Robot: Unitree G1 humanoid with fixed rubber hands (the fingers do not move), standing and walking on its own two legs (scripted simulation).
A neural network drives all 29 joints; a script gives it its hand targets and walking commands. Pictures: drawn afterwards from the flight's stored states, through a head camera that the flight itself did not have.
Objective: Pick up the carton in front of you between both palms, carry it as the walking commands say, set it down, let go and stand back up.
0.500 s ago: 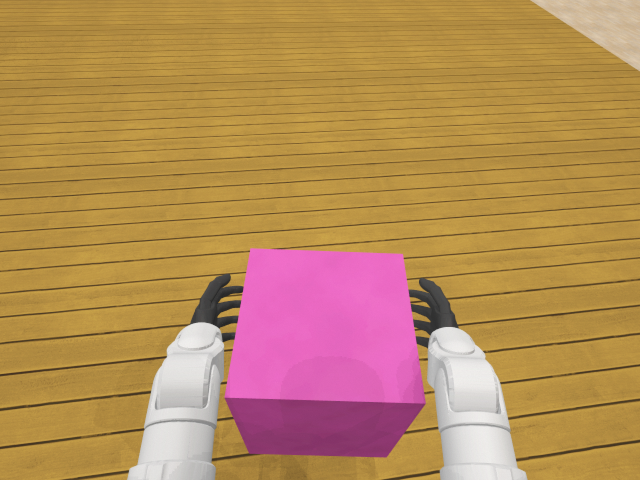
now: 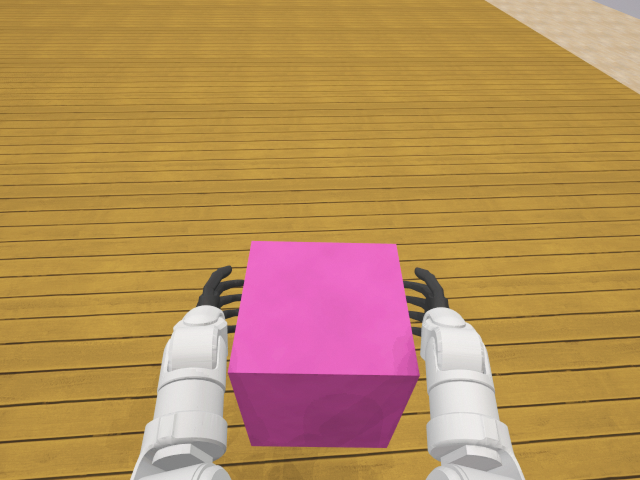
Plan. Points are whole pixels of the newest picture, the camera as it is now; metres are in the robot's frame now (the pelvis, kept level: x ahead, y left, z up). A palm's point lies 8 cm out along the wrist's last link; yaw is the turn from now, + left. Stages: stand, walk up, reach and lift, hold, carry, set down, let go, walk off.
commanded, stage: set down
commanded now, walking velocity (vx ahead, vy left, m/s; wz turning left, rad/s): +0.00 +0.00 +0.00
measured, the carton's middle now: (321, 348) +0.31 +0.00 -0.04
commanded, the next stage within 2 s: none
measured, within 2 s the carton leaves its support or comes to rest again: neither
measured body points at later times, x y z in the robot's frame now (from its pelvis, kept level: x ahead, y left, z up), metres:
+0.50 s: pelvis -0.01 +0.00 -0.07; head +0.19 +0.00 +0.33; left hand +0.38 +0.14 -0.15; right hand +0.38 -0.16 -0.16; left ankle +0.04 +0.12 -0.74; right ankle +0.05 -0.11 -0.74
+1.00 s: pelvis -0.03 +0.00 -0.20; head +0.22 -0.01 +0.17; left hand +0.43 +0.14 -0.29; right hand +0.43 -0.17 -0.29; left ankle +0.04 +0.13 -0.74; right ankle +0.05 -0.11 -0.74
